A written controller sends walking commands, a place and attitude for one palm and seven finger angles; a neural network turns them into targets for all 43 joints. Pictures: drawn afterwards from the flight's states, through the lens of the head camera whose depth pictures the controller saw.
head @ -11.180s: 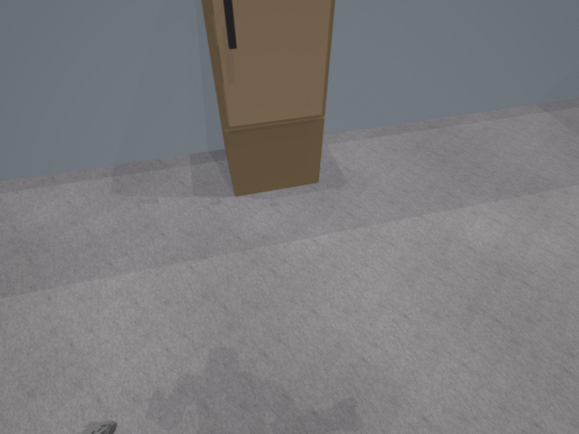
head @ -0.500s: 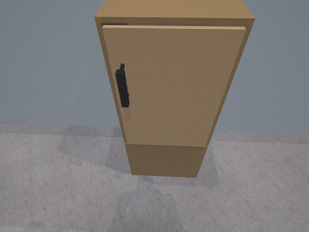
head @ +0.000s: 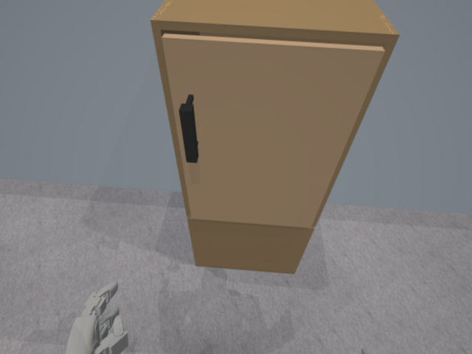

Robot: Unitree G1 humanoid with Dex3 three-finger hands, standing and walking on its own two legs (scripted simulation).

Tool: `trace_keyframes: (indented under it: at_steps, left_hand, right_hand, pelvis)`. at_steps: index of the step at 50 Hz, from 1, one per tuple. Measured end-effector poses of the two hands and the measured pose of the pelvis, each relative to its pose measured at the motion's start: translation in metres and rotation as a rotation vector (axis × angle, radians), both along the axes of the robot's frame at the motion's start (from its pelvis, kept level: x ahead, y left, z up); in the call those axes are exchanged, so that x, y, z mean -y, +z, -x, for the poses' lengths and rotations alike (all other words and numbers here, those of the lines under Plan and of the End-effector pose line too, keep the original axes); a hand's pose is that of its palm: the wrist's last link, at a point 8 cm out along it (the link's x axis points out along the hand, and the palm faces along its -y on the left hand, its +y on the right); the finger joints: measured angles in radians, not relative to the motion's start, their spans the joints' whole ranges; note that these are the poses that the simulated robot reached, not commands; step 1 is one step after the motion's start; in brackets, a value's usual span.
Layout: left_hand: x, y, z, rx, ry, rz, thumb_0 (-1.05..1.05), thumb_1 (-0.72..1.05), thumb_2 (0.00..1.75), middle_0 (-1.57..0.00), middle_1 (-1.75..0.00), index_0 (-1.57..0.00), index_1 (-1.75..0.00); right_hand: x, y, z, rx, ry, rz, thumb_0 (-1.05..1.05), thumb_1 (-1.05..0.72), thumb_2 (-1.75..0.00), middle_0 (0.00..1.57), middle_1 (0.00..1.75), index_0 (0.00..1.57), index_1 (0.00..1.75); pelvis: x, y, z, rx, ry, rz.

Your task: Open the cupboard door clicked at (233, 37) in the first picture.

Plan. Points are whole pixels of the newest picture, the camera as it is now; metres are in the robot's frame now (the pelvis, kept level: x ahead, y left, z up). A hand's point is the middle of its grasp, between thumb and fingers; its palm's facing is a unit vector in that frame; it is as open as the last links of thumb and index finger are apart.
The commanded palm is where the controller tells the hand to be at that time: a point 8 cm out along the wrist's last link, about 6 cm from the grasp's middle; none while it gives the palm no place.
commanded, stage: raise the hand with hooked fingers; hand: left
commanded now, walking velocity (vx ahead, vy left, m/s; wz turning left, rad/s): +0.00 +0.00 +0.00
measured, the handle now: (191, 129) +0.55 +0.13 +0.07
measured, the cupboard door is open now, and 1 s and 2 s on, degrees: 0 0 0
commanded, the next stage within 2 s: move the hooked fingers beside the handle in 1.96 s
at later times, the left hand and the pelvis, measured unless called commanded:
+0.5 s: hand (124, 318) +0.18 +0.19 -0.01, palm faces -0.03 -1.00 -0.07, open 9.9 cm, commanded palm +0.15 +0.25 +0.00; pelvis -0.03 -0.04 -0.07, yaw +1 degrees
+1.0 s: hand (88, 275) +0.23 +0.25 +0.03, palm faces +0.00 -1.00 -0.04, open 12.8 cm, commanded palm +0.20 +0.30 +0.05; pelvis -0.02 +0.00 -0.03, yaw +0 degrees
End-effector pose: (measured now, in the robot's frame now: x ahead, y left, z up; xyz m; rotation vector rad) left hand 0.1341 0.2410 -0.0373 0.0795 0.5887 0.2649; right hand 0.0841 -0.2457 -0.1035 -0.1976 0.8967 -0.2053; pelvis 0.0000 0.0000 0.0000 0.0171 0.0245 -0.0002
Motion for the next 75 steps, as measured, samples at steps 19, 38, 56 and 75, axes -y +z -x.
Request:
trace_keyframes:
  at_steps: [19,38,56,75]
  left_hand:
    - [-0.002,0.016,0.012,0.561,-0.179,-0.006,0.01,0.49,0.72,-0.23,-0.56,-0.23,-0.57]
    - [-0.032,0.055,-0.049,0.542,-0.269,0.033,0.00,0.05,0.53,-0.26,-0.85,-0.26,-0.85]
    - [-0.075,0.088,-0.080,0.587,-0.271,0.043,-0.01,-0.37,0.36,-0.29,-1.12,-0.29,-1.12]
    - [-0.106,0.126,-0.109,0.593,-0.261,0.041,-0.02,-0.50,0.30,-0.30,-1.20,-0.30,-1.20]
  right_hand:
    - [0.029,-0.014,-0.096,0.346,0.179,0.065,0.01,-0.90,-0.90,0.20,0.30,0.20,0.30]
    - [0.037,-0.018,-0.011,0.140,0.035,0.060,0.02,-0.90,-0.90,0.20,0.30,0.20,0.30]
    - [-0.022,0.025,-0.066,0.299,0.139,0.043,0.01,-0.90,-0.90,0.20,0.30,0.20,0.30]
    - [-0.020,0.027,-0.044,0.221,0.127,0.059,0.01,-0.90,-0.90,0.20,0.30,0.20,0.30]
  pelvis:
    - [0.042,-0.074,0.031,-0.181,0.025,0.059]
    - [0.023,-0.044,0.025,-0.159,-0.007,0.047]
    - [-0.008,-0.028,0.020,-0.099,0.005,0.071]
    - [-0.011,-0.015,0.024,-0.052,0.012,0.067]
